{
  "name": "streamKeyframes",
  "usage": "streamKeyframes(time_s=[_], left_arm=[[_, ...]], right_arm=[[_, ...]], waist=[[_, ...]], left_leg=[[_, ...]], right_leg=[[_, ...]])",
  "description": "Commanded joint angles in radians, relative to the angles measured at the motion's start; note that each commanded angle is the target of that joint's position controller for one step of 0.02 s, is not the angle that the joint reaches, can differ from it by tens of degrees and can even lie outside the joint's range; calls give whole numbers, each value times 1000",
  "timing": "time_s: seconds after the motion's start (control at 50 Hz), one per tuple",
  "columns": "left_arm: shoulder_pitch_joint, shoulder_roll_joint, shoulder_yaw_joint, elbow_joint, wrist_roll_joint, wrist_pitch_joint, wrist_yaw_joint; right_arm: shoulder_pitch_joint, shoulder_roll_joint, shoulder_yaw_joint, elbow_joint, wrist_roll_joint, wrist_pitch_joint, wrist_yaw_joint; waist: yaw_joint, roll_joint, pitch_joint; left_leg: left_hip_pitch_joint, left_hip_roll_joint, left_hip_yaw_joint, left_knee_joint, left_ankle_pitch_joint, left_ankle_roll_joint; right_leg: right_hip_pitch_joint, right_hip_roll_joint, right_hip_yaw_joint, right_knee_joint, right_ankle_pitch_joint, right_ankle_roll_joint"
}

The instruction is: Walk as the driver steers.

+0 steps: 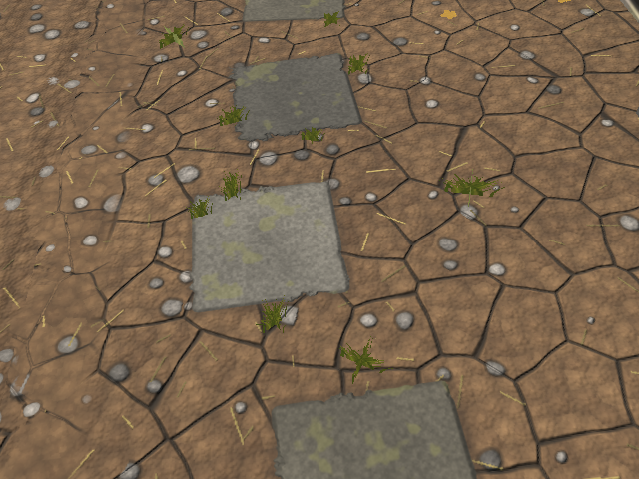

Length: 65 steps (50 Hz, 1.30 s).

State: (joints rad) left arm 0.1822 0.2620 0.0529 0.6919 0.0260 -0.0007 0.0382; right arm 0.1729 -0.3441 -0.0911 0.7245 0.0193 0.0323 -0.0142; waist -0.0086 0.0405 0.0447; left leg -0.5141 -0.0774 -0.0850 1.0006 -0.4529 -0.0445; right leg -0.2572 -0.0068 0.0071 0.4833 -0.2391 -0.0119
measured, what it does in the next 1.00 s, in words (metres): walks ahead: left foot, then right foot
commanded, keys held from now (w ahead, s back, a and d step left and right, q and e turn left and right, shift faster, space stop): q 0.48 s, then no key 0.02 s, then e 0.10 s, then w+e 0.40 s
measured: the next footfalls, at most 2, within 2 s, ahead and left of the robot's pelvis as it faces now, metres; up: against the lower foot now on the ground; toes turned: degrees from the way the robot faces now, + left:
left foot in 0.26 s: +0.03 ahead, +0.14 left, +0.00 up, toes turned +12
right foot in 0.70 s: +0.09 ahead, -0.07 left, +0.00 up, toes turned +19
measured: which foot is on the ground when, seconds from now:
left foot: up 0.00-0.24, down 0.26-0.74, up 0.76-1.00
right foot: down 0.00-0.28, up 0.30-0.68, down 0.70-1.00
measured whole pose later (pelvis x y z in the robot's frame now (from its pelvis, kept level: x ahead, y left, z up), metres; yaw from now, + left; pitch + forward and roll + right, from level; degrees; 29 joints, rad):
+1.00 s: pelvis +0.10 +0.06 +0.00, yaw +10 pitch +2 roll +1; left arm 0.45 0.27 0.06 0.76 -0.03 -0.02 0.03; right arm 0.09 -0.30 -0.06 0.68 0.02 -0.09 0.04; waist 0.08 0.01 0.01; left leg -0.42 -0.02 -0.04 0.59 -0.25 -0.03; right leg -0.11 0.01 0.18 0.38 -0.30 -0.01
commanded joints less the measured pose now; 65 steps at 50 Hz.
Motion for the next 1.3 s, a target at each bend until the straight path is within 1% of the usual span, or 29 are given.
streamKeyframes(time_s=[0.02,0.12,0.2,0.24,0.26,0.28,0.3,0.32,0.34,0.38,0.52,0.6,0.62,0.68,0.72,0.74,0.76,0.78,0.84,0.92,1.0,1.04,1.06,1.08,1.1,1.12,1.16,1.18,1.3], left_arm=[[-63,136,33,-76,-14,-15,8],[-19,187,57,-60,-14,11,12],[-21,219,72,-49,-35,10,-4],[-42,212,72,-41,-57,5,-7],[12,183,66,-16,-55,-2,-12],[30,129,51,-29,-12,-6,-16],[-60,104,37,-96,8,-9,-7],[-110,155,52,-93,-5,-6,-2],[-107,164,57,-88,-24,-1,0],[-72,174,67,-59,-14,8,16],[-45,118,46,-43,-22,-1,1],[-43,107,32,-38,-29,-2,-18],[-30,99,27,-34,-29,-5,-25],[-9,107,24,-22,-37,-19,-35],[65,139,21,-17,-39,-39,-29],[116,223,46,13,-40,-45,-30],[170,236,53,19,-36,-52,-38],[213,214,46,28,-22,-61,-38],[206,183,41,23,-43,-72,-24],[194,175,47,2,-51,-41,-4],[181,201,59,-23,-60,-26,-6],[167,157,47,-37,-56,-29,-9],[150,104,32,-50,-46,-34,-12],[173,9,3,-100,-50,-46,-12],[214,77,18,-110,-73,-55,-9],[187,142,37,-89,-78,-52,-12],[143,137,40,-69,-60,-47,-21],[121,126,40,-73,-59,-46,-28],[0,69,17,-129,-51,-39,-53]], right_arm=[[32,-58,-20,-53,4,12,-3],[-67,-21,5,-131,6,14,24],[-48,-54,-6,-150,6,23,40],[14,-55,-15,-134,2,26,43],[52,-84,-28,-125,-2,26,33],[90,-193,-56,-135,-2,22,16],[94,-260,-63,-155,-35,6,20],[103,-199,-48,-153,-47,-15,27],[57,-171,-36,-147,-41,-29,25],[-38,-128,-24,-155,-6,-28,10],[-39,-118,-14,-153,-14,-10,-17],[-42,-61,15,-126,-35,-12,-4],[-29,-42,26,-110,-37,-14,1],[-3,-84,24,-78,-32,-24,12],[-24,-47,37,-85,-37,-44,11],[-35,-21,39,-116,-30,-61,10],[-95,-46,29,-131,-13,-84,5],[-172,-86,14,-154,10,-100,3],[-160,-50,12,-141,-1,-131,26],[-192,30,31,-132,-12,-149,55],[-130,-15,11,-117,11,-144,50],[-15,-50,-8,-87,14,-143,36],[113,-91,-23,-66,8,-145,23],[233,-202,-46,-50,-25,-140,16],[221,-198,-44,-38,-38,-138,27],[157,-124,-24,-47,-26,-139,26],[96,-46,-2,-45,-25,-138,22],[83,-31,3,-38,-31,-137,19],[105,-60,-6,9,-25,-144,14]], waist=[[-5,-154,-66],[52,-203,-106],[43,-224,-111],[-2,-205,-114],[-10,-140,-128],[3,104,-154],[-30,280,-166],[-78,133,-200],[-42,105,-155],[2,62,-111],[3,94,-148],[-21,117,-138],[-23,110,-145],[-10,97,-52],[10,-1,-16],[-13,-190,5],[42,-283,50],[84,-279,96],[65,-185,41],[70,-194,-19],[22,-205,-36],[-40,-182,-64],[-99,-129,-126],[-113,157,-247],[-74,250,-201],[-60,163,-82],[-39,66,-5],[-30,73,13],[-33,31,30]], left_leg=[[-123,58,14,153,28,-54],[-13,103,89,-116,53,-62],[106,90,145,-300,82,-16],[233,62,173,-502,233,35],[359,60,127,-600,377,72],[552,262,-159,-624,736,152],[553,478,-458,-625,925,381],[531,459,-411,-647,837,417],[483,398,-317,-648,752,362],[425,312,-240,-651,635,278],[389,256,-222,-641,520,269],[298,261,-212,-637,445,270],[281,256,-212,-655,297,264],[173,216,-228,-678,-174,218],[108,165,-181,-525,-198,165],[2,32,24,-371,-129,101],[-96,3,98,-211,-70,65],[-202,33,33,-101,-128,65],[-266,91,-1,-68,12,67],[-15,34,82,-332,166,19],[247,21,73,-505,296,6],[438,55,61,-557,310,31],[611,151,-28,-573,255,69],[815,410,-407,-686,-29,185],[745,501,-687,-793,-273,269],[659,474,-590,-802,-272,260],[548,377,-327,-800,19,214],[513,348,-236,-811,142,201],[478,327,16,-855,475,221]], right_leg=[[149,-246,150,-137,468,-186],[203,-272,75,-123,472,-206],[185,-305,53,-85,472,-194],[137,-286,6,-1,417,-137],[61,-246,-50,93,304,-70],[-176,-148,-148,358,-29,33],[-409,1,-76,571,-460,91],[-419,-19,44,707,-454,90],[-422,-34,63,725,-368,76],[-415,-46,74,658,-223,82],[-284,-6,61,412,-82,113],[-103,-36,37,253,-88,96],[-49,-35,24,196,-76,85],[56,28,-50,46,-62,25],[81,-80,119,-29,-135,-60],[89,-160,311,-129,-335,-165],[111,-288,585,-287,-461,-262],[141,-340,696,-335,-442,-299],[265,-267,551,-300,-266,-240],[167,-131,334,-267,-32,-189],[8,-137,371,-226,-69,-165],[-89,-102,370,-135,-98,-115],[-187,-46,313,46,-134,-70],[-400,71,164,411,-299,-11],[-526,34,161,626,-343,1],[-578,-19,165,715,-254,-5],[-547,-63,147,709,-107,-6],[-529,-84,142,692,-61,-5],[-545,-99,93,522,102,30]])
Keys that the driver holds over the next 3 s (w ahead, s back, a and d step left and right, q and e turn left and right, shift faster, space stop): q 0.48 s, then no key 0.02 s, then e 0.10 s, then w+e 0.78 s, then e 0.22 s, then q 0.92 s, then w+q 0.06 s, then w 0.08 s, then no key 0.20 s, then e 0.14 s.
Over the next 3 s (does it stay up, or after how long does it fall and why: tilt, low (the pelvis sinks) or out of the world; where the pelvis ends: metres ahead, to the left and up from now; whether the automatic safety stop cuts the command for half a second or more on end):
stays up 0.54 0.11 0.00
